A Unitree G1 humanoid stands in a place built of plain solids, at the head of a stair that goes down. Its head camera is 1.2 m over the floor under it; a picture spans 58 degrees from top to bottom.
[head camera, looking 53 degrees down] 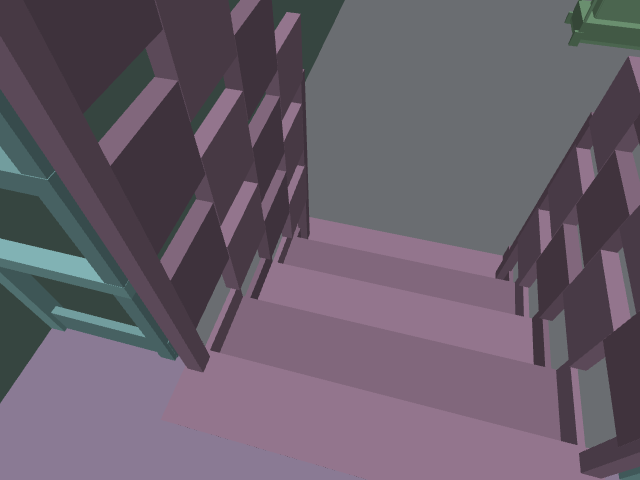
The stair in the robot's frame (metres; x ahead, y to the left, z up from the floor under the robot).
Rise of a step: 0.18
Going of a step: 0.28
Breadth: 1.12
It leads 15 degrees to the right of straight ahead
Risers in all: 5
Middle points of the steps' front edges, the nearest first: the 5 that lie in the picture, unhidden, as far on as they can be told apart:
0.37 -0.17 0.00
0.65 -0.24 -0.17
0.92 -0.32 -0.35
1.19 -0.39 -0.53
1.47 -0.46 -0.70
